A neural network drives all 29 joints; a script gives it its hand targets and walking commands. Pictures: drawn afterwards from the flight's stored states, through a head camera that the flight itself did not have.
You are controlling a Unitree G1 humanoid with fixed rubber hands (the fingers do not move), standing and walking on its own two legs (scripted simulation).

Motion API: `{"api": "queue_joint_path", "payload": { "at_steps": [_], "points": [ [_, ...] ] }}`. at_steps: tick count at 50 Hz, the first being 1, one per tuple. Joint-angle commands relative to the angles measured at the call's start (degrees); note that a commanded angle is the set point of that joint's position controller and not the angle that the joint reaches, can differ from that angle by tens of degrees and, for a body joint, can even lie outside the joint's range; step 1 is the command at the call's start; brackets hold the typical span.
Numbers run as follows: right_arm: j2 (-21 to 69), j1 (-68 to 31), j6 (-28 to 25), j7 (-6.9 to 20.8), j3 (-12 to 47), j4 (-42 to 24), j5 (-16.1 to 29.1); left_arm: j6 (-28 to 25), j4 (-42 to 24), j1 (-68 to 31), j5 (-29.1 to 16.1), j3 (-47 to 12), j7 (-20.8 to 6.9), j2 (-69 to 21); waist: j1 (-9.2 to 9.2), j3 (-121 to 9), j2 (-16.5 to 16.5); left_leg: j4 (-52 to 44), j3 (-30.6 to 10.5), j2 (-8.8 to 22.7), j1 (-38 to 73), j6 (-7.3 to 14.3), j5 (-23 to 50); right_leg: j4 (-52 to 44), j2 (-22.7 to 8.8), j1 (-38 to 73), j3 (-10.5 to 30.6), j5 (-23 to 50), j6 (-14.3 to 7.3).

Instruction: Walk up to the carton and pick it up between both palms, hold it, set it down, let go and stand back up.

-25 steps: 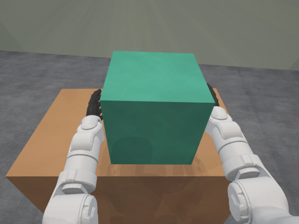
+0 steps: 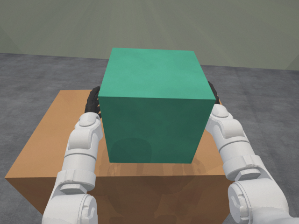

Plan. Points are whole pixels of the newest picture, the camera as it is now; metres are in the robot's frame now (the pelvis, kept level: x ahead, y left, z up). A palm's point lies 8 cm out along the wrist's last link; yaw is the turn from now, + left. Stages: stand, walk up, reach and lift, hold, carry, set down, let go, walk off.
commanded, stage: hold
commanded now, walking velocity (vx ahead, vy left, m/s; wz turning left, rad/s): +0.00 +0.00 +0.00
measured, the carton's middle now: (152, 105) +0.42 +0.00 +0.15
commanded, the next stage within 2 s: none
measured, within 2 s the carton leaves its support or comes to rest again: neither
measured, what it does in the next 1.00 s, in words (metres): stands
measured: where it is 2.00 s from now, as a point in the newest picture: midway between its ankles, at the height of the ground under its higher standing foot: outside the picture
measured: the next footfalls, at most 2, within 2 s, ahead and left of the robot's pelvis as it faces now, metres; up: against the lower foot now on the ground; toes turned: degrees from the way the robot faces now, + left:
none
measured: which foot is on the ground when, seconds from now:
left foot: down 0.00-1.00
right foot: down 0.00-1.00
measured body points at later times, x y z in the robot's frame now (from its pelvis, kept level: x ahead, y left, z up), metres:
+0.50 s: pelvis +0.00 +0.00 +0.00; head -0.04 +0.01 +0.45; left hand +0.39 +0.16 +0.17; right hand +0.40 -0.16 +0.18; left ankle +0.03 +0.14 -0.74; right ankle +0.04 -0.14 -0.74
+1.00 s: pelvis +0.00 +0.00 +0.00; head -0.05 +0.01 +0.45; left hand +0.39 +0.17 +0.18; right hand +0.39 -0.16 +0.18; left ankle +0.03 +0.14 -0.74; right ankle +0.04 -0.14 -0.74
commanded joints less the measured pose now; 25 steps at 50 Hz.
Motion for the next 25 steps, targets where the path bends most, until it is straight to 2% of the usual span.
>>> {"api": "queue_joint_path", "payload": {
  "at_steps": [1,2,3,4,6,7,8,9,10,11,12,14,15,16,17,18,19,20,21,25],
  "points": [
    [45.09,-40.8,-4.0,5.56,20.67,-19.91,8.07,-2.11,-20.23,-44.64,-3.01,-27.2,-10.3,-43.41,-3.97,-25.8,1.58,-5.88,1.21,-9.04,14.98,-1.52,8.31,-0.39,5.15,19.29,0.54,7.51,-0.13],
    [45.03,-40.88,-3.67,5.44,20.43,-20.34,7.8,-1.94,-19.98,-43.93,-3.39,-27.14,-10.33,-44.46,-4.79,-25.68,0.43,-6.17,1.04,-9.08,14.5,-1.29,7.54,-0.74,5.27,19.29,0.54,7.7,-0.05],
    [45.99,-42.24,-3.8,5.67,20.99,-21.92,8.42,-2.09,-20.41,-44.74,-3.22,-27.06,-10.28,-43.67,-3.96,-26.79,0.95,-5.94,0.95,-9.1,14.0,-1.1,6.97,-0.37,5.04,19.62,0.73,6.78,-0.09],
    [44.81,-40.51,-3.24,5.59,19.74,-19.24,7.76,-1.45,-19.41,-44.72,-2.64,-26.53,-10.22,-43.67,-4.43,-24.34,1.29,-6.74,1.21,-9.0,14.43,-1.16,5.68,-0.89,4.99,17.86,0.67,5.16,-0.2],
    [44.83,-41.16,-3.01,5.71,19.73,-19.26,7.97,-1.03,-18.91,-44.2,-2.21,-25.92,-10.46,-43.41,-4.13,-23.32,0.48,-7.02,1.23,-8.92,13.3,-0.83,4.86,-0.86,5.03,18.81,0.84,4.84,-0.14],
    [45.54,-42.2,-3.15,5.79,21.13,-21.95,8.62,-0.76,-19.71,-43.09,-2.55,-26.32,-10.43,-43.73,-3.45,-25.52,-0.44,-6.86,1.2,-8.94,13.96,-0.77,6.17,-0.55,5.13,19.6,0.69,5.82,-0.04],
    [45.93,-41.99,-2.99,5.78,20.99,-20.99,8.68,-1.05,-22.58,-45.93,-3.1,-26.83,-10.37,-43.89,-3.9,-27.21,0.58,-6.47,1.17,-9.0,14.74,-0.82,6.78,-0.43,5.02,19.28,0.85,6.07,-0.2],
    [45.14,-40.77,-2.62,5.61,19.91,-19.41,8.1,-0.89,-20.92,-45.47,-2.88,-26.44,-10.44,-43.19,-4.77,-24.23,-0.22,-6.91,1.18,-9.13,13.95,-0.67,4.84,-0.9,4.84,18.81,0.91,4.88,0.04],
    [46.46,-41.62,-2.81,5.61,21.16,-21.77,8.82,-1.01,-23.47,-46.6,-3.21,-27.0,-10.41,-43.21,-3.9,-26.95,0.71,-6.5,1.32,-9.41,14.86,-0.97,6.61,-0.37,4.99,19.84,1.07,6.62,0.14],
    [46.27,-41.48,-2.33,5.38,21.33,-21.36,8.85,-0.57,-21.58,-44.84,-3.26,-26.97,-10.44,-43.43,-4.13,-25.82,-0.27,-6.72,1.28,-9.36,14.2,-0.71,6.41,-0.32,4.72,20.13,1.42,7.5,0.02],
    [45.58,-41.84,-2.58,5.35,21.19,-23.47,9.14,-0.17,-24.04,-44.63,-3.38,-27.64,-10.37,-44.07,-4.18,-28.37,0.44,-6.16,1.17,-9.22,15.53,-1.0,8.37,-0.13,5.29,20.68,0.78,8.51,0.01],
    [44.74,-41.33,-2.03,5.26,20.94,-22.96,9.49,0.48,-23.82,-44.42,-3.47,-27.94,-10.37,-44.02,-4.63,-26.53,1.1,-5.96,0.93,-9.1,15.49,-1.19,8.4,-0.33,5.27,19.79,0.93,7.76,-0.13],
    [44.62,-40.46,-1.17,5.37,19.57,-18.9,8.48,0.81,-21.96,-46.13,-2.38,-26.92,-10.49,-43.25,-4.96,-23.0,1.84,-7.09,1.11,-9.24,14.61,-0.95,4.82,-1.09,5.09,17.8,1.07,3.74,-0.13],
    [44.74,-41.61,-1.84,5.65,20.08,-21.34,8.56,0.57,-23.05,-45.57,-3.07,-27.2,-10.62,-43.99,-4.84,-25.05,0.36,-7.09,0.91,-8.95,14.69,-1.05,5.19,-1.15,5.26,18.98,0.61,4.5,0.09],
    [43.86,-41.07,-1.41,5.3,19.76,-21.6,8.5,1.28,-19.79,-42.27,-2.73,-26.71,-10.69,-44.05,-5.29,-23.21,-0.41,-7.06,0.81,-8.89,13.79,-0.91,4.78,-1.16,5.13,19.23,0.7,4.89,-0.26],
    [43.44,-41.81,-1.1,5.39,18.92,-20.52,8.03,1.78,-18.55,-42.68,-1.8,-25.66,-10.98,-43.6,-5.0,-20.93,-0.3,-7.79,1.28,-9.11,13.24,-0.48,3.51,-1.73,5.13,18.39,0.83,3.17,-0.11],
    [43.9,-41.08,-1.08,5.47,18.79,-19.42,8.29,1.72,-20.21,-44.01,-1.87,-25.81,-11.1,-43.32,-5.17,-21.0,0.39,-7.89,1.1,-9.0,12.98,-0.59,2.63,-1.54,4.89,18.73,0.79,2.64,-0.34],
    [44.82,-42.61,-1.13,5.53,19.68,-21.39,8.88,1.7,-21.02,-44.25,-2.16,-25.61,-11.15,-43.08,-4.41,-22.99,-0.55,-7.88,1.38,-9.27,12.98,-0.35,3.33,-1.34,4.98,19.3,0.94,3.08,0.03],
    [44.6,-41.83,-1.12,5.54,19.61,-21.52,9.03,1.67,-23.38,-44.94,-2.96,-27.1,-10.97,-43.95,-5.21,-24.26,-0.07,-7.55,1.03,-9.13,13.67,-0.6,4.16,-1.07,4.89,19.34,1.04,4.65,-0.21],
    [45.81,-43.19,-0.97,5.42,21.41,-24.55,10.28,1.94,-25.19,-44.87,-2.87,-27.1,-10.39,-44.52,-3.66,-26.94,0.76,-6.57,1.1,-9.32,15.16,-0.72,7.12,-0.49,5.19,20.43,1.15,6.58,-0.05]
  ]
}}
